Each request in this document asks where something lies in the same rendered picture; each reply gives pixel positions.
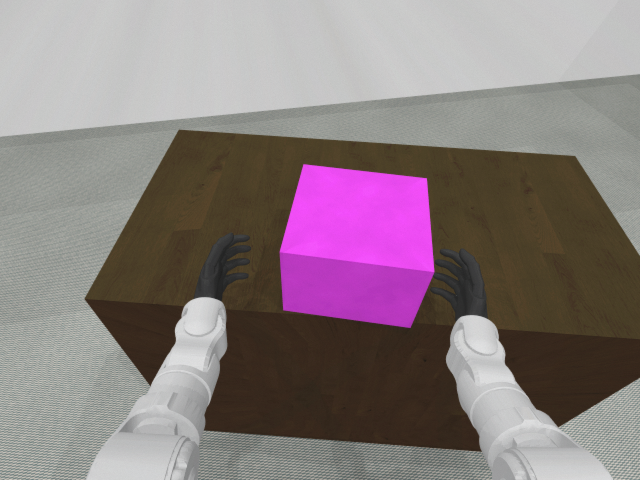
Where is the robot left upper arm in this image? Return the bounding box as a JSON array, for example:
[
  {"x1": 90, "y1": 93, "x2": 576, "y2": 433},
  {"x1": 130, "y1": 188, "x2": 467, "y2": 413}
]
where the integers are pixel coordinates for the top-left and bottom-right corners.
[{"x1": 90, "y1": 432, "x2": 200, "y2": 480}]

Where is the pedestal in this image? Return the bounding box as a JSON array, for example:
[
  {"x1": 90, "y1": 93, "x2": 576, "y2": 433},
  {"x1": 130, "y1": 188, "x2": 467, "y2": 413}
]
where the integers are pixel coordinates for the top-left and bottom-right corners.
[{"x1": 85, "y1": 130, "x2": 640, "y2": 452}]

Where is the right robot hand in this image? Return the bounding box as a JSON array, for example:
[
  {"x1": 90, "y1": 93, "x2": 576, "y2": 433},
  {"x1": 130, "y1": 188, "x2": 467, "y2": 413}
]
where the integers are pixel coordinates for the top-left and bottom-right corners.
[{"x1": 430, "y1": 248, "x2": 488, "y2": 321}]

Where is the left robot hand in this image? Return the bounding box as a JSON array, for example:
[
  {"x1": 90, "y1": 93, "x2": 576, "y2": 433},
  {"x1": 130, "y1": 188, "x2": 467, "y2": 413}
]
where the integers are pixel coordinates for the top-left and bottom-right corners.
[{"x1": 194, "y1": 232, "x2": 251, "y2": 302}]

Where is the robot right upper arm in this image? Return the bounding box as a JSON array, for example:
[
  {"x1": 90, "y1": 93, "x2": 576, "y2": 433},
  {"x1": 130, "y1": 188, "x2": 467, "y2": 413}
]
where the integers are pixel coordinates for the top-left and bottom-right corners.
[{"x1": 492, "y1": 447, "x2": 611, "y2": 480}]

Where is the right robot forearm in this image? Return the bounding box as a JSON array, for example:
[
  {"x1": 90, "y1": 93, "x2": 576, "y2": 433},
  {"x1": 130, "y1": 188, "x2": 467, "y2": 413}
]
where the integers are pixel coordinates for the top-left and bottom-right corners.
[{"x1": 446, "y1": 315, "x2": 613, "y2": 480}]

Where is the left robot forearm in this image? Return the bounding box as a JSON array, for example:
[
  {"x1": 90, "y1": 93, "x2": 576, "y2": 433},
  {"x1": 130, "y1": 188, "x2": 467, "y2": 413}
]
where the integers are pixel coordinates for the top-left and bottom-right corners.
[{"x1": 86, "y1": 297, "x2": 227, "y2": 480}]

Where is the carton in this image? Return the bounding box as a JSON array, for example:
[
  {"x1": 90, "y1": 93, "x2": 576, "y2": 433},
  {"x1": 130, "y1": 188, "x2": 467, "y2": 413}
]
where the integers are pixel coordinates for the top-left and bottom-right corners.
[{"x1": 280, "y1": 164, "x2": 434, "y2": 328}]

